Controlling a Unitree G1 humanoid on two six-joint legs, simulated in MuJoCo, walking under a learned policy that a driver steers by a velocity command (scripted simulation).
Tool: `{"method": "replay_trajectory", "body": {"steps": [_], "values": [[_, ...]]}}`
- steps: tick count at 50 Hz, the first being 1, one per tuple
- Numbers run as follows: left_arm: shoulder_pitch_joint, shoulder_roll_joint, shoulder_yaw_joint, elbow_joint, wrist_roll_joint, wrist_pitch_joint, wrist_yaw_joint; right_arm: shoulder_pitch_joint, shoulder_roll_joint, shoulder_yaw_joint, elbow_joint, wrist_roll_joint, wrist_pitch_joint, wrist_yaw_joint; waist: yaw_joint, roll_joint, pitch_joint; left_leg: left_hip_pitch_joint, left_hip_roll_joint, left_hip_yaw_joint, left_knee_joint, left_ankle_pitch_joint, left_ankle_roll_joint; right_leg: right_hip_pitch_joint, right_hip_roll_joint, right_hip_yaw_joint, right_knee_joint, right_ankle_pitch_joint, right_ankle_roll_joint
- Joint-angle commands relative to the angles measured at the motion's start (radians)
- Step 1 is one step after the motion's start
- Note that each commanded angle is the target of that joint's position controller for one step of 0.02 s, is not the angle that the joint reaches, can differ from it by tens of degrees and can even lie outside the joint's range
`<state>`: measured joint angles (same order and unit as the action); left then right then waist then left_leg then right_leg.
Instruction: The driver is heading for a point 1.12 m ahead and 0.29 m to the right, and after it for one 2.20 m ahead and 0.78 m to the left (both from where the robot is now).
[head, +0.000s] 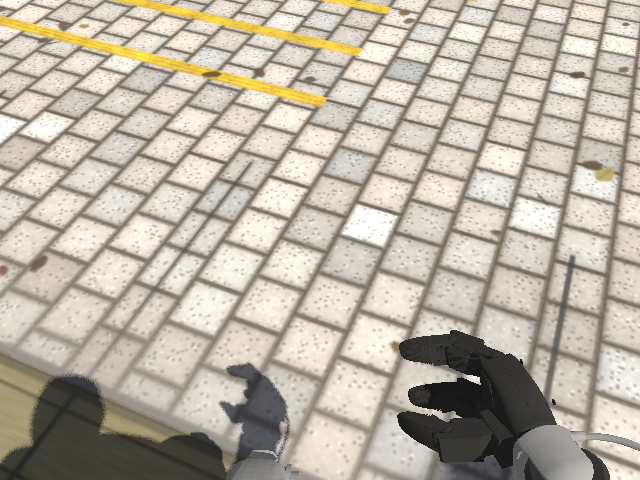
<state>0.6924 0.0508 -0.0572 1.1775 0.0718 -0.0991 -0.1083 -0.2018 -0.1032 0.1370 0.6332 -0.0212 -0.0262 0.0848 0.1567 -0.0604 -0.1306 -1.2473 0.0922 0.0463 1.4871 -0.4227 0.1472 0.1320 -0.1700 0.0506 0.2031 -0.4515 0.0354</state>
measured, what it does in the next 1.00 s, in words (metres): climbs, turning right: right foot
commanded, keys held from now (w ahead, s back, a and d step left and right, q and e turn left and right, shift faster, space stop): w+e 0.40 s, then e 0.60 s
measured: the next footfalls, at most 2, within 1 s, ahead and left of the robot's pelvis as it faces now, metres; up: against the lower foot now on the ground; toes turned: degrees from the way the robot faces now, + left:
right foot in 0.62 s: +0.44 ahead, -0.10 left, +0.17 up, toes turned -21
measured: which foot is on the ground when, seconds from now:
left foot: down 0.00-0.64, up 0.66-1.00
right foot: down 0.00-0.04, up 0.06-0.60, down 0.62-1.00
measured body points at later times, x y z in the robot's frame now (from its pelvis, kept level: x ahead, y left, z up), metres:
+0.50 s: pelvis +0.27 +0.07 +0.20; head +0.27 +0.06 +0.65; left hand +0.56 +0.20 +0.12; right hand +0.21 -0.14 +0.04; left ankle +0.17 +0.16 -0.54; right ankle +0.38 -0.11 -0.45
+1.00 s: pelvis +0.44 +0.01 +0.20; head +0.46 +0.01 +0.65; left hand +0.66 +0.19 +0.07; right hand +0.46 -0.30 +0.10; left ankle +0.56 +0.11 -0.52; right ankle +0.40 -0.08 -0.54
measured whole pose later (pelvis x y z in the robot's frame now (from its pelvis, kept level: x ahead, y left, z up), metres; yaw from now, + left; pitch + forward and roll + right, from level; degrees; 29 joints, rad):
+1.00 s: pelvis +0.44 +0.01 +0.20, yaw -34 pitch +4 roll -1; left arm 0.24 0.24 0.11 0.84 -0.02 -0.08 -0.02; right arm 0.08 -0.22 -0.05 0.83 0.00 -0.06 -0.05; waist 0.05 0.00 -0.04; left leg -0.48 0.04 -0.07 0.69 -0.28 -0.08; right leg -0.31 0.14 0.18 0.44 -0.18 -0.05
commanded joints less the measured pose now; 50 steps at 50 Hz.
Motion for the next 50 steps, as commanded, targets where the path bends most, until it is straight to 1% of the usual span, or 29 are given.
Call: {"method": "replay_trajectory", "body": {"steps": [1,2,3,4,5,6,8,10,12,14,17,20,24,27,29,30,31,32,33,34,35,36,37,38,40,43,48,49,50], "values": [[-0.087,0.286,0.064,-0.116,-0.008,-0.085,-0.02,0.224,-0.232,-0.098,0.046,0.012,-0.038,0.017,-0.242,-0.001,-0.18,1.126,-0.058,-0.126,-0.212,0.229,0.081,-0.689,-0.008,-0.009,0.301,1.243,-0.106],[-0.018,0.236,0.061,-0.107,0.009,-0.086,-0.027,0.443,-0.258,-0.111,0.102,-0.031,-0.027,0.021,-0.316,0.148,-0.376,1.44,0.074,-0.493,-0.504,0.208,0.164,-0.831,0.087,0.108,0.584,0.807,-0.101],[-0.057,0.157,0.073,-0.123,0.006,-0.072,-0.038,0.701,-0.343,-0.142,0.225,-0.031,-0.029,0.011,-0.315,0.323,-0.42,1.458,0.225,-0.835,-0.803,0.03,0.165,-0.909,0.195,0.173,0.919,0.267,-0.117],[-0.15,0.167,0.106,-0.135,-0.031,-0.048,-0.025,0.77,-0.388,-0.169,0.281,-0.024,-0.041,-0.006,-0.325,0.328,-0.267,1.159,0.257,-0.908,-0.934,-0.159,0.107,-0.906,0.208,0.218,1.386,0.364,-0.114],[-0.199,0.107,0.1,-0.124,-0.028,-0.041,0.001,0.687,-0.365,-0.166,0.295,0.0,-0.055,-0.022,-0.295,0.38,-0.111,0.938,0.237,-0.805,-0.936,-0.382,0.078,-1.006,0.181,0.234,1.579,0.414,-0.127],[-0.206,0.074,0.089,-0.111,-0.029,-0.039,0.014,0.548,-0.327,-0.162,0.284,0.0,-0.061,-0.032,-0.242,0.32,-0.055,0.79,0.23,-0.723,-0.922,-0.325,0.086,-1.011,0.161,0.211,1.702,0.484,-0.133],[-0.289,0.088,0.082,-0.133,-0.026,-0.028,0.018,0.374,-0.129,-0.117,0.288,-0.031,-0.05,-0.024,-0.165,0.132,-0.081,0.724,0.289,-0.637,-0.943,-0.105,0.09,-1.041,0.139,0.189,1.832,0.539,-0.167],[-0.385,0.08,0.069,-0.182,-0.023,-0.002,0.018,0.3,-0.013,-0.095,0.332,-0.03,-0.051,-0.046,-0.093,0.053,0.001,0.674,0.28,-0.515,-0.998,-0.029,0.053,-1.116,0.107,0.197,1.806,0.514,-0.232],[-0.448,0.13,0.074,-0.206,-0.027,0.002,0.008,0.297,-0.003,-0.093,0.358,-0.04,-0.075,-0.059,-0.05,0.027,0.063,0.655,0.243,-0.31,-1.054,0.103,-0.008,-1.122,0.089,0.185,1.684,0.496,-0.26],[-0.538,0.148,0.074,-0.241,-0.041,-0.012,-0.014,0.272,-0.055,-0.109,0.338,-0.049,-0.09,-0.076,-0.062,0.036,0.092,0.675,0.189,-0.093,-1.152,0.146,-0.02,-1.07,0.097,0.127,1.533,0.47,-0.25],[-0.638,0.239,0.093,-0.277,-0.03,-0.037,-0.032,0.339,-0.113,-0.102,0.339,-0.082,-0.124,-0.089,-0.091,0.072,0.078,0.854,0.129,0.093,-1.226,0.376,-0.037,-1.1,0.116,0.102,1.41,0.565,-0.237],[-0.741,0.223,0.092,-0.314,-0.053,-0.03,-0.017,0.524,-0.171,-0.113,0.382,-0.108,-0.122,-0.084,-0.158,0.101,0.046,1.167,0.126,0.182,-1.269,0.603,-0.059,-1.156,0.111,0.042,1.103,0.581,-0.199],[-0.837,0.173,0.086,-0.356,-0.065,0.003,-0.022,0.602,-0.239,-0.146,0.38,-0.063,-0.128,-0.064,-0.162,0.146,0.068,1.253,0.15,0.282,-1.264,1.161,-0.063,-0.908,0.127,-0.121,0.733,0.425,-0.116],[-0.774,0.215,0.11,-0.348,-0.053,0.006,-0.009,0.562,-0.323,-0.188,0.345,-0.041,-0.127,-0.078,-0.121,0.177,0.082,1.416,0.193,0.255,-1.165,1.394,-0.077,-0.882,0.176,-0.144,0.575,0.331,-0.087],[-0.701,0.251,0.129,-0.317,-0.051,-0.008,0.023,0.529,-0.329,-0.21,0.318,-0.037,-0.099,-0.096,-0.107,0.191,0.075,1.514,0.194,0.227,-1.062,1.395,-0.102,-0.833,0.2,-0.128,0.384,0.361,-0.081],[-0.663,0.281,0.146,-0.297,-0.066,-0.021,0.042,0.519,-0.32,-0.218,0.307,-0.023,-0.082,-0.103,-0.099,0.187,0.073,1.532,0.176,0.231,-0.999,1.39,-0.113,-0.754,0.238,-0.15,0.229,0.468,-0.101],[-0.598,0.316,0.167,-0.276,-0.07,-0.034,0.067,0.535,-0.296,-0.215,0.312,-0.028,-0.071,-0.088,-0.077,0.165,0.036,1.446,0.139,0.224,-0.902,1.306,-0.133,-0.544,0.282,-0.166,0.144,0.652,-0.149],[-0.472,0.318,0.176,-0.26,-0.029,-0.037,0.103,0.587,-0.201,-0.189,0.324,-0.058,-0.067,-0.073,-0.065,0.094,-0.101,1.183,0.118,0.19,-0.693,0.891,-0.188,-0.165,0.203,-0.053,0.269,0.876,-0.256],[-0.358,0.401,0.187,-0.239,-0.009,-0.028,0.125,0.668,-0.086,-0.164,0.264,-0.084,-0.076,-0.069,-0.15,-0.154,-0.318,0.772,-0.04,0.165,-0.405,-0.107,-0.319,0.346,-0.006,0.293,0.405,1.329,-0.524],[-0.256,0.407,0.198,-0.223,-0.015,-0.024,0.124,0.503,-0.151,-0.166,0.19,-0.029,-0.085,-0.059,-0.036,-0.074,-0.351,0.591,-0.127,-0.018,-0.192,-0.274,-0.312,0.414,-0.141,0.527,0.264,1.348,-0.565],[-0.287,0.409,0.219,-0.223,-0.018,-0.04,0.128,0.31,-0.173,-0.173,0.138,-0.002,-0.091,-0.053,0.012,-0.02,-0.151,0.427,-0.094,-0.137,-0.076,-0.24,-0.271,0.286,-0.123,0.44,0.229,1.256,-0.466],[-0.384,0.368,0.217,-0.24,-0.049,-0.042,0.125,0.286,-0.233,-0.193,0.132,-0.006,-0.092,-0.07,-0.031,-0.007,-0.07,0.435,-0.046,-0.161,-0.049,-0.208,-0.256,0.091,-0.092,0.358,0.202,1.144,-0.431],[-0.488,0.305,0.194,-0.267,-0.069,-0.038,0.112,0.356,-0.254,-0.208,0.154,-0.04,-0.089,-0.086,-0.116,0.034,-0.04,0.556,-0.011,-0.171,-0.151,-0.13,-0.211,-0.126,-0.049,0.299,0.154,1.069,-0.41],[-0.558,0.267,0.174,-0.288,-0.077,-0.032,0.092,0.384,-0.205,-0.199,0.158,-0.06,-0.088,-0.099,-0.19,0.067,0.01,0.699,0.006,-0.153,-0.262,-0.084,-0.184,-0.354,-0.013,0.266,0.104,1.003,-0.401],[-0.593,0.287,0.18,-0.34,-0.067,-0.029,0.069,0.407,-0.175,-0.198,0.162,-0.049,-0.078,-0.114,-0.227,0.063,0.0,0.82,-0.028,-0.103,-0.328,-0.047,-0.197,-0.501,0.016,0.256,0.059,0.905,-0.404],[-0.57,0.345,0.198,-0.377,-0.055,-0.049,0.059,0.427,-0.184,-0.203,0.188,-0.012,-0.06,-0.104,-0.212,0.05,0.004,0.87,-0.046,-0.064,-0.458,0.087,-0.246,-0.571,0.059,0.234,0.061,0.767,-0.356],[-0.525,0.328,0.2,-0.405,-0.064,-0.047,0.056,0.327,-0.213,-0.206,0.167,-0.021,-0.04,-0.12,-0.165,-0.013,0.047,0.852,-0.036,-0.094,-0.692,0.116,-0.235,-0.481,0.015,0.382,0.097,0.498,-0.331],[-0.525,0.348,0.197,-0.429,-0.129,0.039,0.112,0.199,-0.259,-0.233,0.098,0.076,-0.041,-0.162,-0.164,-0.062,0.098,0.797,-0.105,-0.117,-0.93,0.12,-0.221,-0.425,0.111,0.36,0.212,0.557,-0.25],[-0.532,0.339,0.195,-0.446,-0.132,0.08,0.136,0.248,-0.251,-0.229,0.114,0.079,-0.047,-0.166,-0.193,-0.055,0.046,0.867,-0.131,-0.091,-1.06,0.259,-0.223,-0.387,0.128,0.352,0.252,0.59,-0.217]]}}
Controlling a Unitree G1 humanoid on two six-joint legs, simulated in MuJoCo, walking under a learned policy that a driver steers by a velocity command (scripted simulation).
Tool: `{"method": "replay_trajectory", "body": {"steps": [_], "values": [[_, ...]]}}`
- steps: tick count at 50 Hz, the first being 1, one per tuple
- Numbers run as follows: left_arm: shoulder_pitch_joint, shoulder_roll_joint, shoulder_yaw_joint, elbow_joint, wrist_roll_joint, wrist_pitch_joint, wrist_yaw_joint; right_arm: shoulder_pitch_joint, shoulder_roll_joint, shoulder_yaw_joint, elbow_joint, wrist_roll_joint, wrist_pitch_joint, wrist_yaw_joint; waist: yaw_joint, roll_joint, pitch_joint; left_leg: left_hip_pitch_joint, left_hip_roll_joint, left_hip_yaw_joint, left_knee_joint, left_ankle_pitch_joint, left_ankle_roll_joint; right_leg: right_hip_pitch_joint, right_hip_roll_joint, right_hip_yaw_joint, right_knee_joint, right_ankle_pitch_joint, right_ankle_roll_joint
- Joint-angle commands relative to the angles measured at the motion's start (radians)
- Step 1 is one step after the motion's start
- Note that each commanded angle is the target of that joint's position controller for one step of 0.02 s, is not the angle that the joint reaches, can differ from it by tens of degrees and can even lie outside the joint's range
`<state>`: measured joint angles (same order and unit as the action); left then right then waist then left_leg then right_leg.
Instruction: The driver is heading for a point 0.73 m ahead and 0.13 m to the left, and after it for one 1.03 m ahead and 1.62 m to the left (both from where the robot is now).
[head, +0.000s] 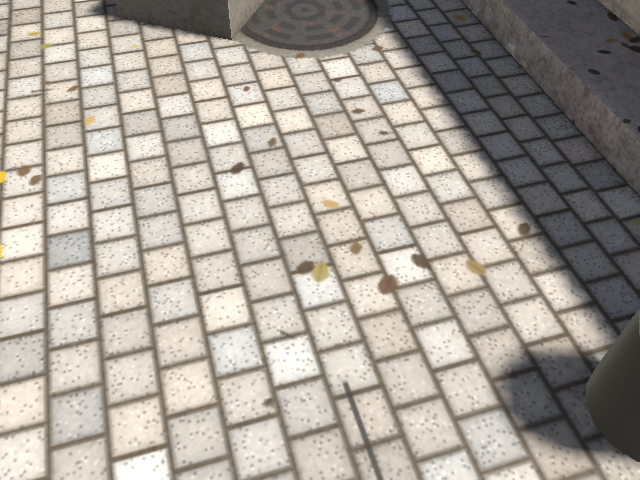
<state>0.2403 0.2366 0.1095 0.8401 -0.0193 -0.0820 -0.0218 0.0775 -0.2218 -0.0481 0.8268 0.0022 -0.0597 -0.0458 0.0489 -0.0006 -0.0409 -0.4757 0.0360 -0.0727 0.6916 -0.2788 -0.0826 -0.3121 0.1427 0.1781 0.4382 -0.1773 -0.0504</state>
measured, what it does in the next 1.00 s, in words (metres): steps to the left, turning left: left foot, then right foot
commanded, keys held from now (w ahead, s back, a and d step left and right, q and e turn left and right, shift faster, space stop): e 0.02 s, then no key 0.08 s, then q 0.44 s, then w+q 0.36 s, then w+e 0.10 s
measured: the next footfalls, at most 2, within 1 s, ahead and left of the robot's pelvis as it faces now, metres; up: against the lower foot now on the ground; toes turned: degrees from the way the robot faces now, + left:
left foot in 0.04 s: +0.10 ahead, +0.14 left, +0.00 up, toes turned -4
right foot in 0.34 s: +0.04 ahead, -0.12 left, +0.00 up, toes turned +0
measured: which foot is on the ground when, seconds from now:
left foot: up 0.00-0.02, down 0.04-0.36, up 0.38-0.72, down 0.74-1.00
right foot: down 0.00-0.04, up 0.06-0.32, down 0.34-0.74, up 0.76-1.00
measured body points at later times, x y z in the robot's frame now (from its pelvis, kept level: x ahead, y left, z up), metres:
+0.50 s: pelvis +0.00 +0.01 +0.00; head +0.03 -0.01 +0.45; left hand +0.16 +0.26 -0.09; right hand +0.11 -0.28 -0.13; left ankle +0.00 +0.13 -0.66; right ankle +0.00 -0.12 -0.74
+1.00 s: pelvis +0.08 +0.11 +0.00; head +0.10 +0.14 +0.45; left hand +0.23 +0.40 -0.08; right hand +0.17 -0.14 -0.11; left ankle -0.05 +0.15 -0.74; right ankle +0.26 +0.01 -0.68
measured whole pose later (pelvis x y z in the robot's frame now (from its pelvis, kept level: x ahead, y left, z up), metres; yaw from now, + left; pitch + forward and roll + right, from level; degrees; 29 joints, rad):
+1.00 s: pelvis +0.08 +0.11 +0.00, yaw +18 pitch +3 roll -1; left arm 0.06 0.25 0.08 0.66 -0.02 -0.10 -0.03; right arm 0.44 -0.20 -0.05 0.77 0.01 -0.05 -0.01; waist -0.05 -0.04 -0.01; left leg -0.02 -0.06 -0.09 0.29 -0.32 0.08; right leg -0.68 -0.04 -0.02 0.79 -0.06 0.02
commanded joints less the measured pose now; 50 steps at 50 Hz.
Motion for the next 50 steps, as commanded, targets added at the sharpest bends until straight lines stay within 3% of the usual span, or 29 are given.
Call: {"method": "replay_trajectory", "body": {"steps": [1,2,3,4,5,7,11,14,16,17,18,19,20,21,23,28,29,30,32,36,37,38,39,40,41,42,43,45,50], "values": [[-0.078,0.137,0.022,-0.142,-0.027,0.087,0.063,0.052,-0.154,-0.055,-0.052,0.036,-0.019,-0.033,-0.096,-0.121,-0.102,0.228,-0.018,0.011,-0.323,0.232,0.025,0.025,-0.163,0.206,0.076,0.235,-0.089],[-0.028,0.052,-0.001,-0.158,-0.002,0.102,0.07,0.105,-0.213,-0.07,-0.049,0.006,-0.013,-0.035,-0.07,0.031,-0.177,0.391,0.214,-0.16,-0.322,0.41,0.11,-0.092,-0.084,0.087,0.279,-0.097,-0.024],[0.04,0.02,-0.004,-0.18,0.013,0.097,0.075,0.077,-0.255,-0.076,-0.068,-0.034,0.006,-0.035,-0.012,0.267,-0.132,0.447,0.388,-0.39,-0.322,0.705,0.278,-0.341,0.054,-0.04,0.452,-0.495,0.036],[0.038,0.091,0.007,-0.193,0.023,0.082,0.069,0.094,-0.215,-0.075,-0.077,-0.042,0.01,-0.03,-0.033,0.343,-0.164,0.443,0.471,-0.518,-0.34,0.677,0.384,-0.416,-0.042,-0.047,0.685,-0.498,0.077],[0.01,0.14,0.017,-0.182,0.01,0.083,0.065,0.062,-0.148,-0.063,-0.099,-0.036,0.014,-0.033,-0.047,0.227,-0.158,0.422,0.399,-0.406,-0.318,0.603,0.359,-0.42,-0.078,-0.04,0.791,-0.418,0.09],[-0.027,0.112,0.01,-0.167,0.016,0.104,0.067,0.026,-0.113,-0.048,-0.1,-0.016,0.025,-0.029,-0.045,0.119,-0.108,0.333,0.264,-0.226,-0.303,0.524,0.293,-0.374,-0.094,-0.043,0.837,-0.322,0.109],[-0.111,-0.015,-0.048,-0.202,0.026,0.099,0.062,0.007,-0.106,-0.036,-0.079,-0.007,0.042,-0.006,-0.044,0.161,-0.08,0.204,0.112,-0.049,-0.312,0.565,0.253,-0.104,-0.123,-0.174,0.407,-0.237,0.122],[-0.118,0.062,-0.029,-0.215,0.007,0.099,0.072,0.074,-0.194,-0.063,-0.077,0.007,0.049,0.003,-0.068,0.217,-0.079,0.257,0.158,-0.147,-0.278,0.507,0.295,-0.04,-0.093,-0.183,0.203,-0.166,0.123],[-0.072,0.075,-0.024,-0.205,0.006,0.098,0.074,0.087,-0.186,-0.061,-0.08,0.024,0.055,0.0,-0.04,0.211,-0.058,0.203,0.144,-0.185,-0.255,0.407,0.265,0.084,-0.087,-0.184,-0.011,-0.029,0.077],[-0.051,0.109,-0.014,-0.212,0.014,0.099,0.079,0.107,-0.164,-0.055,-0.077,0.026,0.054,-0.002,-0.038,0.167,-0.076,0.106,0.125,-0.188,-0.225,0.266,0.213,0.212,-0.154,-0.127,-0.036,0.038,0.04],[0.003,0.173,0.0,-0.22,0.035,0.104,0.089,0.099,-0.095,-0.036,-0.098,0.004,0.049,0.001,-0.033,-0.032,-0.125,-0.058,0.038,-0.096,-0.018,0.005,0.144,0.365,-0.362,0.05,-0.03,0.261,-0.037],[-0.005,0.227,0.017,-0.203,0.052,0.109,0.073,0.08,-0.08,-0.032,-0.147,0.008,0.038,-0.003,-0.034,-0.361,-0.084,-0.211,-0.071,0.072,0.093,-0.297,0.088,0.263,-0.542,0.199,-0.09,0.308,-0.192],[-0.012,0.169,0.006,-0.228,0.066,0.096,0.072,0.04,-0.161,-0.062,-0.132,0.003,0.039,-0.002,0.003,-0.271,-0.066,-0.215,-0.031,0.016,0.316,-0.363,0.056,0.233,-0.556,0.226,-0.131,0.287,-0.251],[-0.06,0.134,-0.004,-0.242,0.066,0.084,0.074,0.059,-0.183,-0.081,-0.119,0.015,0.05,-0.001,-0.023,-0.206,-0.046,-0.242,-0.034,-0.001,0.44,-0.321,0.043,0.21,-0.523,0.166,-0.128,0.265,-0.227],[-0.177,0.108,-0.014,-0.263,0.031,0.068,0.079,0.122,-0.164,-0.087,-0.082,0.01,0.082,-0.011,-0.077,-0.15,-0.008,-0.235,-0.014,-0.018,0.532,-0.209,0.015,0.149,-0.453,0.041,-0.122,0.228,-0.159],[-0.13,0.112,-0.01,-0.234,0.028,0.072,0.091,0.065,-0.082,-0.048,-0.156,0.01,0.09,0.017,-0.04,-0.155,-0.036,-0.127,0.015,0.074,0.312,-0.066,-0.009,0.136,-0.4,-0.125,-0.127,0.113,-0.143],[-0.116,0.078,-0.011,-0.259,0.045,0.005,0.078,0.19,0.013,0.003,-0.118,-0.081,0.035,0.065,-0.036,-0.122,0.009,-0.069,0.007,0.105,0.356,-0.016,0.014,0.004,-0.444,-0.043,-0.269,-0.218,-0.167],[-0.154,0.133,0.004,-0.262,0.04,-0.028,0.071,0.231,-0.044,-0.023,-0.112,-0.081,0.011,0.089,-0.075,-0.132,0.046,-0.017,0.015,0.083,0.306,-0.084,0.034,-0.017,-0.474,-0.014,-0.303,-0.378,-0.13],[-0.18,0.162,0.014,-0.275,0.038,-0.05,0.066,0.22,-0.135,-0.055,-0.121,-0.054,-0.013,0.114,-0.067,-0.14,0.028,0.036,0.015,0.091,0.18,-0.127,0.075,0.047,-0.479,-0.046,-0.294,-0.411,-0.094],[-0.124,0.141,0.009,-0.228,0.053,-0.01,0.079,0.295,-0.113,-0.065,-0.09,-0.023,-0.07,0.109,-0.074,-0.038,0.006,0.316,-0.043,0.132,-0.301,0.036,0.18,0.081,-0.445,-0.158,-0.07,-0.412,-0.103],[-0.064,0.077,-0.01,-0.198,0.099,0.005,0.073,0.336,-0.129,-0.081,-0.087,-0.043,-0.096,0.097,-0.071,0.018,-0.03,0.468,-0.021,0.071,-0.302,0.06,0.216,-0.003,-0.396,-0.231,0.106,-0.362,-0.072],[-0.043,-0.061,-0.051,-0.244,0.125,0.005,0.063,0.424,-0.23,-0.102,-0.096,-0.029,-0.117,0.069,-0.054,0.212,-0.121,0.649,0.187,-0.278,-0.27,0.345,0.426,-0.226,-0.23,-0.318,0.48,-0.419,0.016],[-0.141,-0.058,-0.064,-0.319,0.089,-0.038,0.024,0.443,-0.271,-0.099,-0.142,-0.036,-0.143,0.068,-0.142,0.281,-0.017,0.68,0.323,-0.717,-0.486,0.057,0.541,-0.558,-0.094,-0.11,0.544,-0.438,0.035],[-0.264,0.041,-0.045,-0.286,0.049,-0.045,0.019,0.412,-0.164,-0.077,-0.103,-0.061,-0.135,0.074,-0.187,0.151,0.116,0.646,0.29,-0.573,-0.481,-0.143,0.434,-0.693,-0.163,-0.043,0.665,-0.348,0.007],[-0.253,0.087,-0.03,-0.26,0.057,-0.049,0.031,0.37,-0.132,-0.056,-0.099,-0.045,-0.116,0.088,-0.147,0.131,0.104,0.588,0.243,-0.467,-0.454,-0.11,0.38,-0.678,-0.18,-0.092,0.756,-0.281,0.01],[-0.286,0.179,0.016,-0.309,-0.047,-0.05,0.032,0.367,-0.214,-0.077,-0.142,0.056,-0.063,0.085,-0.116,-0.041,0.116,0.585,0.267,-0.479,-0.442,0.188,0.372,-0.691,-0.203,-0.141,0.739,-0.214,0.032],[-0.267,0.151,0.003,-0.298,-0.036,-0.051,0.026,0.344,-0.197,-0.067,-0.135,0.062,-0.032,0.07,-0.087,-0.033,0.093,0.562,0.252,-0.403,-0.427,0.321,0.355,-0.654,-0.221,-0.129,0.681,-0.156,0.056],[-0.251,0.079,-0.017,-0.288,-0.007,-0.049,0.011,0.33,-0.147,-0.051,-0.146,0.026,-0.001,0.041,-0.077,0.07,0.068,0.497,0.191,-0.293,-0.443,0.389,0.321,-0.562,-0.215,-0.143,0.584,-0.071,0.087],[-0.368,0.035,-0.041,-0.263,-0.003,-0.031,-0.019,0.355,-0.154,-0.052,-0.118,0.008,-0.01,0.016,-0.131,0.116,0.11,0.359,0.11,-0.096,-0.523,0.369,0.254,-0.343,-0.16,-0.233,0.219,0.253,0.066]]}}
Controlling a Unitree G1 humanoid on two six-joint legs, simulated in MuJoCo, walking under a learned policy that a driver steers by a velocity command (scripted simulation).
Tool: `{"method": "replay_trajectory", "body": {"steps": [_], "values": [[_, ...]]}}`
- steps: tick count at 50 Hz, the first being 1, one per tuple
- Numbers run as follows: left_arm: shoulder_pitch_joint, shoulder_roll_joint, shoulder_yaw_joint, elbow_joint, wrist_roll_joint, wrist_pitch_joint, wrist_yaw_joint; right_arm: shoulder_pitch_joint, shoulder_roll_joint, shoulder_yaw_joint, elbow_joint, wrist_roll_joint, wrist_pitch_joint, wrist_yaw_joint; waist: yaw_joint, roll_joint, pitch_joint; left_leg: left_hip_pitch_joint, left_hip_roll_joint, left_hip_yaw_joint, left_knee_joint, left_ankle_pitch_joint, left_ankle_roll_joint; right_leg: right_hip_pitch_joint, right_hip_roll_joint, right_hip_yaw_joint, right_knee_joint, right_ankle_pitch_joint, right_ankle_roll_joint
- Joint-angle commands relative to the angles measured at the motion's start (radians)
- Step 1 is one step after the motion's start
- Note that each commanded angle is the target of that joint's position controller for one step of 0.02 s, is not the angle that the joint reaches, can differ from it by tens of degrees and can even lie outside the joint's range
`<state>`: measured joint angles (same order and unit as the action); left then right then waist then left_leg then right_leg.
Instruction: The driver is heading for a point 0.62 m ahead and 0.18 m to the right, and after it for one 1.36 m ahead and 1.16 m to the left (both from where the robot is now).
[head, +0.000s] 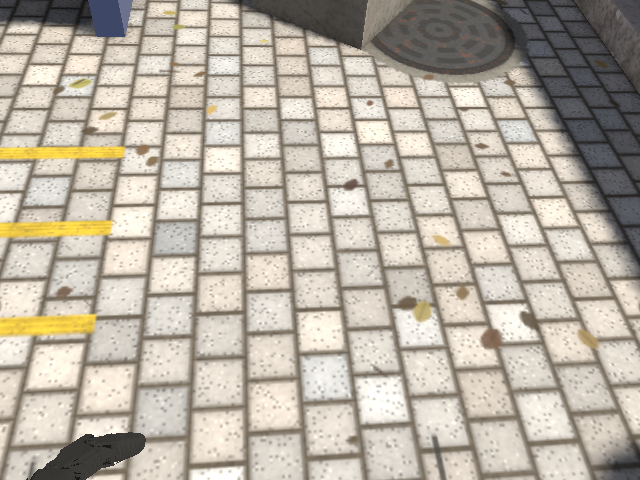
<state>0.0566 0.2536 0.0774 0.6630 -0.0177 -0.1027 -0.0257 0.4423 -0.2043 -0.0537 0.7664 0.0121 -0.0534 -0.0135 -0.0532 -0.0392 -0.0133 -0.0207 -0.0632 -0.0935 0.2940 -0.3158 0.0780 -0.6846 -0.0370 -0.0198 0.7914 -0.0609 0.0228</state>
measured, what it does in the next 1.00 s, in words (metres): walks ahead, turning right: right foot, then left foot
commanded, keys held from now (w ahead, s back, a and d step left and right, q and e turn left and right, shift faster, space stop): w+e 0.44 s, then e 0.56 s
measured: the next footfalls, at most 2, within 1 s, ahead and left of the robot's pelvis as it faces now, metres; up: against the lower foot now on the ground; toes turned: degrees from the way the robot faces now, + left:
right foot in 0.20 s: +0.30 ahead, -0.09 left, +0.00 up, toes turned -4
left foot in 0.64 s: +0.57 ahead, +0.07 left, +0.00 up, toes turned -22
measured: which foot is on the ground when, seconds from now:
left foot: down 0.00-0.22, up 0.24-0.62, down 0.64-1.00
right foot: up 0.00-0.18, down 0.20-0.64, up 0.66-1.00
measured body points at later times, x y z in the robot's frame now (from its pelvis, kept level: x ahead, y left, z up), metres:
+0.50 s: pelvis +0.28 -0.01 +0.00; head +0.31 -0.02 +0.45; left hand +0.39 +0.25 -0.12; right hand +0.44 -0.29 -0.07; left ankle +0.46 +0.14 -0.68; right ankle +0.26 -0.09 -0.74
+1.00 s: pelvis +0.42 +0.01 -0.01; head +0.45 -0.01 +0.44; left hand +0.70 +0.17 -0.10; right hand +0.42 -0.30 -0.11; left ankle +0.54 +0.09 -0.74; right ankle +0.38 -0.12 -0.71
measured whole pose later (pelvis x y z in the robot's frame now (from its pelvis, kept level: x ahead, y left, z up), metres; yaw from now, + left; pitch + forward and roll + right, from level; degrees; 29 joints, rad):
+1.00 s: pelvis +0.42 +0.01 -0.01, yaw -30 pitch +2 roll +1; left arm 0.15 0.29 0.08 0.63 -0.02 0.07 0.01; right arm 0.14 -0.27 -0.07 0.68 -0.01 0.00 -0.03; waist -0.02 -0.01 0.05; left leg -0.35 0.06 0.13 0.46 -0.13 0.01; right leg -0.50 -0.05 0.00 0.88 -0.36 0.05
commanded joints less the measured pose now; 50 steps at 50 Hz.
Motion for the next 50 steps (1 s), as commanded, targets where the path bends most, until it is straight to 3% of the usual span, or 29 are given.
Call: {"method": "replay_trajectory", "body": {"steps": [1,4,5,7,9,10,11,12,13,14,15,16,17,19,22,24,26,28,31,32,33,34,35,36,37,39,40,45,50], "values": [[-0.204,0.026,-0.007,-0.088,-0.012,-0.009,-0.02,0.004,-0.177,-0.048,-0.047,0.001,-0.021,-0.014,-0.038,0.16,0.093,-0.081,0.224,-0.076,-0.14,0.388,0.095,0.042,0.02,-0.034,-0.173,0.158,-0.02],[-0.244,0.051,-0.002,-0.096,-0.02,-0.011,-0.036,0.02,-0.183,-0.051,-0.021,0.004,-0.028,-0.011,-0.044,0.145,0.115,0.032,0.266,-0.053,-0.131,0.476,0.087,0.017,0.025,-0.038,-0.262,0.152,-0.075],[-0.242,0.062,0.003,-0.096,-0.018,-0.012,-0.04,0.014,-0.19,-0.054,-0.015,0.004,-0.026,-0.014,-0.035,0.139,0.108,0.067,0.265,-0.028,-0.098,0.603,0.076,0.032,0.039,-0.048,-0.283,0.13,-0.096],[-0.192,0.085,0.014,-0.085,-0.011,-0.008,-0.039,0.011,-0.218,-0.063,-0.011,0.002,-0.018,-0.025,-0.004,0.164,0.032,0.145,0.268,0.008,0.016,0.99,0.05,0.121,0.088,-0.083,-0.277,0.053,-0.136],[-0.026,0.134,0.038,-0.045,-0.012,0.004,-0.029,-0.013,-0.239,-0.068,-0.017,-0.01,-0.005,-0.032,0.085,0.175,-0.081,0.183,0.249,0.05,0.254,1.291,0.021,0.31,0.146,-0.11,-0.291,-0.001,-0.184],[0.13,0.158,0.049,-0.012,-0.011,0.011,-0.018,-0.065,-0.248,-0.068,-0.035,-0.012,-0.007,-0.03,0.173,0.15,-0.153,0.04,0.227,0.072,0.455,1.242,-0.001,0.561,0.108,-0.056,-0.313,0.068,-0.222],[0.307,0.21,0.057,0.012,0.0,0.021,-0.005,-0.102,-0.194,-0.05,-0.076,-0.043,-0.019,-0.028,0.224,-0.016,-0.269,-0.223,0.142,0.101,0.813,0.712,-0.026,0.87,-0.084,0.216,-0.269,0.1,-0.29],[0.316,0.209,0.049,0.035,-0.002,0.01,-0.015,0.027,-0.108,-0.019,-0.084,-0.023,-0.034,-0.016,0.127,-0.265,-0.381,-0.624,-0.044,0.01,1.181,-0.228,-0.118,1.165,-0.319,0.776,-0.379,-0.112,-0.491],[0.286,0.157,0.041,0.029,-0.012,0.023,-0.005,-0.056,-0.186,-0.029,-0.105,0.002,-0.063,0.001,0.17,-0.116,-0.312,-0.726,0.016,-0.083,1.219,-0.166,-0.085,1.082,-0.27,0.778,-0.485,-0.332,-0.431],[0.229,0.14,0.034,0.007,-0.003,0.029,0.004,-0.162,-0.209,-0.031,-0.145,0.03,-0.078,0.012,0.16,-0.049,-0.17,-0.764,0.065,-0.068,1.178,-0.087,-0.077,0.934,-0.242,0.644,-0.516,-0.365,-0.389],[0.174,0.139,0.029,-0.005,0.005,0.029,0.002,-0.207,-0.199,-0.026,-0.161,0.016,-0.089,0.014,0.107,0.081,-0.055,-0.744,0.098,-0.037,1.087,-0.042,-0.068,0.749,-0.205,0.574,-0.562,-0.291,-0.362],[0.138,0.129,0.024,-0.014,0.011,0.025,0.004,-0.214,-0.2,-0.032,-0.166,-0.014,-0.088,0.009,0.073,0.113,-0.026,-0.693,0.131,-0.032,1.007,-0.005,-0.074,0.635,-0.169,0.518,-0.578,-0.214,-0.345],[0.114,0.131,0.022,-0.027,0.021,0.023,0.007,-0.188,-0.189,-0.033,-0.164,-0.022,-0.08,0.009,0.036,0.086,0.0,-0.642,0.151,-0.028,0.969,0.002,-0.08,0.536,-0.138,0.48,-0.604,-0.166,-0.346],[0.107,0.127,0.022,-0.024,0.01,0.022,0.013,-0.164,-0.172,-0.029,-0.168,-0.025,-0.061,0.001,0.011,0.036,0.015,-0.616,0.176,-0.006,0.872,-0.001,-0.107,0.428,-0.111,0.419,-0.62,-0.098,-0.351],[0.135,0.166,0.033,-0.009,0.006,0.024,0.028,-0.261,-0.133,-0.009,-0.201,-0.041,-0.051,-0.009,0.037,0.018,0.028,-0.569,0.171,0.035,0.659,0.152,-0.148,0.305,-0.053,0.304,-0.612,-0.003,-0.322],[0.163,0.181,0.04,0.002,-0.001,0.037,0.034,-0.353,-0.112,0.0,-0.215,-0.042,-0.055,-0.009,0.076,0.009,0.032,-0.49,0.124,0.054,0.472,0.296,-0.162,0.266,-0.002,0.241,-0.551,0.115,-0.278],[0.226,0.188,0.044,0.021,-0.011,0.056,0.039,-0.403,-0.119,-0.002,-0.224,-0.028,-0.06,-0.004,0.11,-0.01,-0.016,-0.432,0.066,0.057,0.364,0.382,-0.172,0.312,0.006,0.254,-0.477,0.171,-0.251],[0.246,0.175,0.044,0.023,-0.017,0.078,0.044,-0.416,-0.138,-0.013,-0.228,-0.016,-0.058,0.003,0.114,-0.036,-0.052,-0.419,0.04,0.032,0.292,0.353,-0.167,0.39,-0.006,0.314,-0.392,0.142,-0.227],[0.2,0.147,0.039,-0.007,-0.014,0.096,0.053,-0.345,-0.168,-0.038,-0.215,-0.019,-0.063,0.014,0.048,-0.069,-0.089,-0.312,0.033,0.017,0.143,0.353,-0.115,0.456,0.004,0.397,-0.225,0.071,-0.164],[0.204,0.104,0.028,-0.021,-0.006,0.09,0.052,-0.288,-0.198,-0.048,-0.21,-0.032,-0.067,0.009,0.026,-0.047,-0.136,-0.18,0.113,-0.014,0.122,0.471,-0.07,0.414,0.05,0.361,-0.097,0.005,-0.116],[0.235,0.035,0.005,-0.046,0.021,0.085,0.052,-0.194,-0.258,-0.058,-0.215,-0.049,-0.063,-0.004,0.01,0.126,-0.25,0.07,0.353,-0.203,0.191,0.854,0.014,0.246,0.128,0.238,0.204,-0.404,-0.057],[0.416,0.063,-0.002,-0.048,-0.005,0.077,0.042,-0.171,-0.281,-0.062,-0.199,-0.054,-0.046,0.004,0.083,0.397,-0.386,0.256,0.585,-0.548,0.176,0.865,0.216,0.043,0.171,0.194,0.431,-0.71,-0.015],[0.415,0.162,0.02,-0.017,-0.013,0.088,0.043,-0.222,-0.229,-0.057,-0.219,-0.035,-0.03,0.003,0.068,0.282,-0.367,0.189,0.545,-0.576,0.13,0.581,0.217,-0.008,0.087,0.197,0.553,-0.603,0.023],[0.302,0.196,0.034,-0.028,-0.017,0.109,0.049,-0.253,-0.168,-0.039,-0.232,-0.032,-0.014,-0.006,0.033,0.2,-0.257,0.104,0.464,-0.411,0.114,0.421,0.166,-0.042,0.06,0.153,0.595,-0.517,0.045],[0.246,0.187,0.037,-0.037,-0.016,0.132,0.058,-0.293,-0.148,-0.027,-0.23,-0.038,0.002,-0.01,0.038,0.138,-0.189,-0.004,0.401,-0.306,0.092,0.336,0.131,-0.036,0.036,0.129,0.583,-0.457,0.055],[0.229,0.151,0.037,-0.055,-0.012,0.16,0.065,-0.347,-0.163,-0.029,-0.216,-0.044,0.018,-0.014,0.071,0.177,-0.08,-0.21,0.319,-0.151,0.033,0.314,0.11,0.046,0.015,0.089,0.518,-0.392,0.061],[0.238,0.126,0.032,-0.056,-0.01,0.164,0.065,-0.354,-0.167,-0.032,-0.211,-0.048,0.018,-0.016,0.076,0.194,-0.07,-0.248,0.296,-0.094,0.014,0.324,0.109,0.082,0.02,0.064,0.479,-0.369,0.061],[0.159,0.089,0.015,-0.085,0.005,0.157,0.053,-0.351,-0.194,-0.049,-0.179,-0.033,0.024,-0.027,0.054,0.177,-0.125,-0.19,0.355,-0.014,0.01,0.404,0.156,0.148,-0.022,0.045,0.238,-0.31,0.049],[0.127,0.118,0.023,-0.104,0.002,0.165,0.026,-0.353,-0.235,-0.065,-0.155,-0.013,0.041,-0.021,0.048,0.205,-0.106,-0.209,0.383,0.038,0.015,0.275,0.136,0.286,-0.01,-0.013,0.017,-0.283,0.0]]}}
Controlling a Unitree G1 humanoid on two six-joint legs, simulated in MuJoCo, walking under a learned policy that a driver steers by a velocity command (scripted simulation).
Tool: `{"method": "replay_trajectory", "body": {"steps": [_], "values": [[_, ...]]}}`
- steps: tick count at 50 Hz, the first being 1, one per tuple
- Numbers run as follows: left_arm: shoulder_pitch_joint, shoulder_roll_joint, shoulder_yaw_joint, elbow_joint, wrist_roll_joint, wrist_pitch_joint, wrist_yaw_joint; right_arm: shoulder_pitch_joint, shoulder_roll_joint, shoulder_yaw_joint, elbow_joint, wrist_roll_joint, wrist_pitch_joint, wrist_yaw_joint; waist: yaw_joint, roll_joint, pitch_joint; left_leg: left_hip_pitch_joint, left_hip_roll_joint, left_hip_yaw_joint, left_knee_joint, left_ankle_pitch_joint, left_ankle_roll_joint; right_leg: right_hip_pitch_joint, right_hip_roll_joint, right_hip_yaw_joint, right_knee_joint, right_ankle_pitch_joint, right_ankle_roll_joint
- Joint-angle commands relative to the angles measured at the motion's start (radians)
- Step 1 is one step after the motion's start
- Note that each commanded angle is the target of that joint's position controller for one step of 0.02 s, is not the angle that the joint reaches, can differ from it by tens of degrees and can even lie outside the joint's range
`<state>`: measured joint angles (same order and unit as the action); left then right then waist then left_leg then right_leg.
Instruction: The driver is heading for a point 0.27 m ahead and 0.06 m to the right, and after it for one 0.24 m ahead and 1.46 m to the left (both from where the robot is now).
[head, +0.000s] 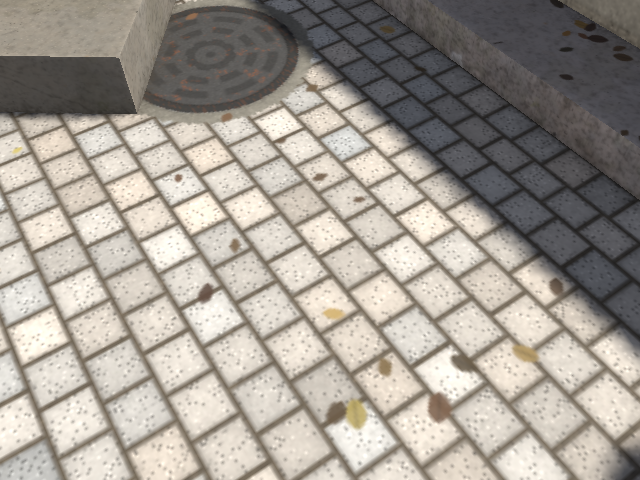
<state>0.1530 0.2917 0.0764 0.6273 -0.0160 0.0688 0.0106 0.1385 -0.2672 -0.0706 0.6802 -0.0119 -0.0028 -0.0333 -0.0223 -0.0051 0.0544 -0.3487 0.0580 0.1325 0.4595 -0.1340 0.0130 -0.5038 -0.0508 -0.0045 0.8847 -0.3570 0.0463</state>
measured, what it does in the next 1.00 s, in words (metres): walks ahead: right foot, then left foot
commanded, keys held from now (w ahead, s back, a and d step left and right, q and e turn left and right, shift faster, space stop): e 0.34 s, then w+e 0.16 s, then w+q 0.02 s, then q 0.30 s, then w+q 0.18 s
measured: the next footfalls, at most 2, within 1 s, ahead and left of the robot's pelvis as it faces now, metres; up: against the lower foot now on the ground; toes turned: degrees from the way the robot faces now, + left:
right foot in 0.08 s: +0.06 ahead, -0.12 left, +0.00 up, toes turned -5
left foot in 0.52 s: +0.11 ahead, +0.09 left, +0.00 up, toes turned -22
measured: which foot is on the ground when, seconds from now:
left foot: down 0.00-0.08, up 0.10-0.50, down 0.52-0.86, up 0.88-1.00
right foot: up 0.00-0.06, down 0.08-0.52, up 0.54-0.82, down 0.84-1.00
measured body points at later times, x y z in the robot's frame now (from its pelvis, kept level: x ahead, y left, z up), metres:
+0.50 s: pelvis +0.03 -0.02 +0.00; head +0.04 -0.03 +0.45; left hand +0.26 +0.21 -0.08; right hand +0.12 -0.33 -0.09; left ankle +0.07 +0.10 -0.73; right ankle +0.02 -0.12 -0.73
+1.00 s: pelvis +0.11 -0.05 +0.01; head +0.13 -0.06 +0.46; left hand +0.31 +0.19 -0.08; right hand +0.18 -0.35 -0.10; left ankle +0.10 +0.09 -0.66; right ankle +0.09 -0.17 -0.73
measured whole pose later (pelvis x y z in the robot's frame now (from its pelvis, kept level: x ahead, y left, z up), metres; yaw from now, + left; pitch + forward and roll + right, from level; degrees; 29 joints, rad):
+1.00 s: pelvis +0.11 -0.05 +0.01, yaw -10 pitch +2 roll +0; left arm 0.20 0.24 0.06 0.66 0.00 -0.04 0.02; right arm 0.25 -0.31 -0.08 0.70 0.03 0.00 -0.01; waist 0.00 0.04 0.00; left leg -0.48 0.00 -0.04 1.05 -0.44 -0.01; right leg -0.24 0.00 -0.02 0.42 -0.23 -0.01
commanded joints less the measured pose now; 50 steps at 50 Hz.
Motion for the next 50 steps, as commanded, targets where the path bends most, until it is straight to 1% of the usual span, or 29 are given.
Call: {"method": "replay_trajectory", "body": {"steps": [1,3,4,5,6,7,9,10,13,17,20,22,25,26,27,28,29,30,33,35,38,41,42,43,44,45,46,48,50], "values": [[0.039,0.08,0.027,-0.069,0.001,-0.005,-0.015,-0.049,-0.176,-0.05,-0.063,0.018,-0.007,0.0,0.027,0.169,-0.171,0.121,0.262,-0.176,-0.128,0.075,0.185,0.14,0.013,-0.042,-0.149,0.035,-0.041],[0.106,0.088,0.04,-0.043,0.005,-0.006,-0.018,-0.033,-0.154,-0.047,-0.045,0.032,0.001,-0.001,0.055,0.137,-0.173,0.066,0.224,-0.115,-0.024,-0.003,0.112,0.286,0.061,-0.07,-0.333,0.13,-0.091],[0.147,0.138,0.057,-0.039,0.007,-0.009,-0.01,0.012,-0.115,-0.04,-0.027,0.024,0.006,0.003,0.054,0.005,-0.147,-0.057,0.161,-0.033,0.141,-0.132,0.025,0.391,-0.007,0.069,-0.457,0.259,-0.145],[0.143,0.254,0.076,-0.071,0.007,-0.013,0.009,0.026,-0.058,-0.02,-0.069,-0.026,0.007,0.013,0.005,-0.332,-0.121,-0.358,0.003,0.054,0.493,-0.523,-0.088,0.508,-0.28,0.457,-0.494,0.556,-0.286],[0.149,0.26,0.073,-0.091,0.047,-0.033,0.001,-0.094,-0.11,-0.035,-0.102,-0.014,-0.003,0.002,0.1,-0.277,-0.16,-0.413,-0.053,-0.135,0.657,-0.55,-0.087,0.394,-0.336,0.553,-0.561,0.5,-0.414],[0.108,0.235,0.063,-0.089,0.056,-0.051,-0.002,-0.121,-0.139,-0.045,-0.102,0.009,-0.002,-0.005,0.079,-0.187,-0.128,-0.418,-0.036,-0.177,0.715,-0.45,-0.07,0.365,-0.278,0.47,-0.572,0.408,-0.374],[0.005,0.165,0.043,-0.098,0.014,-0.059,0.006,-0.075,-0.143,-0.055,-0.063,-0.002,0.007,-0.02,0.026,-0.116,-0.118,-0.411,-0.014,-0.194,0.695,-0.291,-0.067,0.348,-0.19,0.366,-0.549,0.358,-0.272],[-0.024,0.153,0.036,-0.104,0.007,-0.056,0.012,-0.054,-0.139,-0.057,-0.059,-0.009,0.01,-0.022,0.01,-0.126,-0.128,-0.371,-0.023,-0.188,0.712,-0.245,-0.077,0.319,-0.166,0.335,-0.539,0.412,-0.263],[-0.006,0.135,0.027,-0.1,0.016,-0.051,0.026,-0.043,-0.111,-0.048,-0.057,0.003,0.003,-0.012,0.007,-0.113,-0.169,-0.321,-0.051,-0.188,0.681,-0.183,-0.093,0.334,-0.13,0.314,-0.519,0.482,-0.267],[0.021,0.161,0.04,-0.092,0.01,-0.041,0.035,-0.092,-0.08,-0.03,-0.071,0.008,-0.003,-0.003,0.036,-0.132,-0.167,-0.268,-0.068,-0.202,0.449,-0.182,-0.102,0.363,-0.116,0.363,-0.499,0.398,-0.268],[0.044,0.17,0.043,-0.09,0.002,-0.039,0.025,-0.097,-0.095,-0.031,-0.075,0.023,-0.016,0.018,0.058,-0.16,-0.152,-0.182,-0.087,-0.193,0.309,-0.231,-0.08,0.302,-0.105,0.459,-0.561,-0.034,-0.287],[0.044,0.174,0.042,-0.087,-0.001,-0.042,0.017,-0.092,-0.108,-0.037,-0.08,0.032,-0.032,0.03,0.056,-0.179,-0.121,-0.113,-0.102,-0.19,0.219,-0.28,-0.056,0.259,-0.098,0.514,-0.576,-0.16,-0.289],[0.011,0.15,0.033,-0.09,-0.01,-0.043,0.018,0.007,-0.099,-0.046,-0.047,0.04,-0.063,0.041,-0.015,-0.15,-0.102,0.127,-0.099,-0.177,-0.06,-0.136,-0.007,0.157,-0.03,0.527,-0.524,-0.239,-0.244],[0.009,0.1,0.017,-0.092,-0.003,-0.048,0.022,0.083,-0.119,-0.052,-0.022,0.028,-0.069,0.04,-0.038,-0.106,-0.136,0.283,-0.014,-0.22,-0.081,-0.114,0.025,0.063,0.009,0.457,-0.421,-0.26,-0.193],[0.019,0.005,-0.011,-0.105,0.007,-0.055,0.021,0.148,-0.169,-0.053,-0.016,-0.011,-0.071,0.036,-0.033,0.086,-0.179,0.404,0.18,-0.459,-0.142,-0.254,0.102,-0.07,0.133,0.262,-0.131,-0.244,-0.111],[-0.02,0.07,0.007,-0.149,0.002,-0.073,0.025,0.166,-0.227,-0.066,-0.005,-0.036,-0.077,0.048,-0.02,0.243,-0.072,0.32,0.314,-0.781,-0.237,-0.293,0.245,-0.252,0.185,0.201,0.015,-0.283,-0.081],[-0.008,0.125,0.024,-0.126,0.009,-0.084,0.028,0.096,-0.163,-0.049,-0.022,-0.017,-0.086,0.045,0.009,0.186,-0.005,0.269,0.32,-0.764,-0.233,-0.251,0.28,-0.258,0.126,0.239,0.116,-0.218,-0.056],[0.013,0.138,0.029,-0.098,0.018,-0.084,0.025,0.049,-0.111,-0.03,-0.027,0.002,-0.084,0.039,0.034,0.158,0.005,0.257,0.26,-0.651,-0.213,-0.162,0.246,-0.24,0.102,0.217,0.14,-0.148,-0.033],[-0.007,0.069,0.013,-0.073,0.032,-0.088,0.013,0.011,-0.083,-0.007,-0.029,0.014,-0.058,0.025,0.037,0.148,-0.032,0.223,0.136,-0.442,-0.179,0.235,0.18,-0.112,0.041,0.1,0.033,-0.008,0.025],[-0.048,0.0,-0.011,-0.072,0.032,-0.098,0.005,0.029,-0.119,-0.019,-0.019,0.015,-0.043,0.021,0.018,0.163,-0.076,0.176,0.066,-0.335,-0.124,0.453,0.156,0.062,0.07,0.038,-0.134,0.023,0.037],[-0.08,0.044,0.004,-0.075,0.009,-0.096,0.004,0.099,-0.196,-0.044,-0.008,0.032,-0.015,0.019,-0.007,0.189,-0.104,0.214,0.087,-0.389,-0.083,0.463,0.172,0.135,0.116,0.012,-0.264,0.079,0.029],[-0.042,0.067,0.019,-0.065,0.008,-0.1,0.005,0.07,-0.179,-0.041,-0.027,0.054,0.002,0.007,0.036,0.165,-0.112,0.181,0.075,-0.458,-0.034,0.312,0.135,0.288,0.101,0.042,-0.515,0.263,-0.023],[-0.001,0.1,0.03,-0.065,0.017,-0.104,0.01,0.073,-0.142,-0.03,-0.035,0.045,-0.002,0.004,0.05,0.123,-0.166,0.106,0.05,-0.449,0.007,0.147,0.093,0.434,0.02,0.092,-0.513,0.332,-0.054],[0.089,0.153,0.042,-0.065,0.031,-0.101,0.022,0.065,-0.066,-0.007,-0.057,0.018,-0.011,0.007,0.074,-0.022,-0.246,-0.043,-0.027,-0.372,0.183,-0.127,0.043,0.615,-0.156,0.23,-0.482,0.442,-0.12],[0.144,0.203,0.059,-0.022,0.035,-0.09,0.016,0.112,-0.049,-0.001,-0.076,0.04,-0.015,0.004,0.061,-0.315,-0.247,-0.254,-0.128,-0.212,0.339,-0.49,0.005,0.652,-0.313,0.467,-0.542,0.261,-0.269],[0.183,0.142,0.048,-0.021,0.024,-0.098,0.014,0.099,-0.131,-0.023,-0.067,0.041,-0.018,0.007,0.104,-0.24,-0.191,-0.353,-0.066,-0.224,0.544,-0.54,-0.022,0.639,-0.343,0.546,-0.605,0.042,-0.32],[0.162,0.106,0.034,-0.017,0.021,-0.108,0.016,0.07,-0.157,-0.036,-0.068,0.045,-0.017,0.015,0.097,-0.172,-0.131,-0.411,-0.036,-0.231,0.631,-0.459,-0.018,0.596,-0.306,0.49,-0.624,-0.106,-0.291],[0.083,0.093,0.028,-0.019,0.011,-0.122,0.02,0.06,-0.137,-0.037,-0.067,0.036,-0.009,0.023,0.065,-0.146,-0.064,-0.434,0.0,-0.222,0.658,-0.332,-0.028,0.512,-0.254,0.386,-0.671,-0.135,-0.243],[0.069,0.091,0.027,-0.009,0.018,-0.135,0.02,0.043,-0.095,-0.025,-0.076,0.035,-0.012,0.036,0.059,-0.138,-0.029,-0.395,0.018,-0.196,0.634,-0.228,-0.033,0.43,-0.219,0.273,-0.72,-0.033,-0.229]]}}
